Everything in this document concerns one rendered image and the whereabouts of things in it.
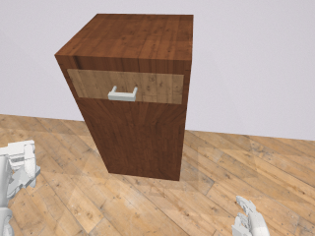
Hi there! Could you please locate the robot left hand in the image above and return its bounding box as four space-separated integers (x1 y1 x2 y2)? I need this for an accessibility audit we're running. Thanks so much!
0 140 40 207

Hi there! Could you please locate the cabinet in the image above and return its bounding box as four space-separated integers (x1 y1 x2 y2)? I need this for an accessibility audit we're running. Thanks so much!
54 13 194 182

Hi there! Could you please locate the robot right hand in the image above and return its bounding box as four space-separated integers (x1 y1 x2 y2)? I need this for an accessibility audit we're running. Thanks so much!
231 196 271 236

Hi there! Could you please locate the left robot forearm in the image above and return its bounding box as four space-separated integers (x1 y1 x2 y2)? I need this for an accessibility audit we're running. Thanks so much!
0 206 15 236

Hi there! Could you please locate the drawer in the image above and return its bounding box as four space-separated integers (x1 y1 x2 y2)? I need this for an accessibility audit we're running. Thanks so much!
67 69 184 104

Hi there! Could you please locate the handle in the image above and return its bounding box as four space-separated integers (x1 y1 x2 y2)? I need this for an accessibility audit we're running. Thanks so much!
108 86 138 101

